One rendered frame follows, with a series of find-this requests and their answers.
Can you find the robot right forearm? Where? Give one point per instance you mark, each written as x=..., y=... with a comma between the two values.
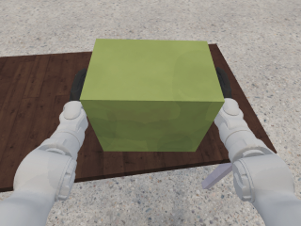
x=237, y=137

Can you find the right robot upper arm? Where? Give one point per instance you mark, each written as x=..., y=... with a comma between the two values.
x=265, y=181

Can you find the left robot upper arm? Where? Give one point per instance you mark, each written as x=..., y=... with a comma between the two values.
x=45, y=178

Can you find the table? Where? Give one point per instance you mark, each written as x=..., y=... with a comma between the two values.
x=33, y=92

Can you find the left robot hand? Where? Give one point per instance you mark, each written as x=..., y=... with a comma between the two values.
x=77, y=85

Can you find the carton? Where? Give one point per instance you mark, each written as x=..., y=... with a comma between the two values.
x=151, y=95

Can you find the right robot hand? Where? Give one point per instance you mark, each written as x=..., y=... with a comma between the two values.
x=224, y=83

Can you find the robot left forearm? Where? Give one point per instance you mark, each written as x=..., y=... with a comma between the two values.
x=68, y=136

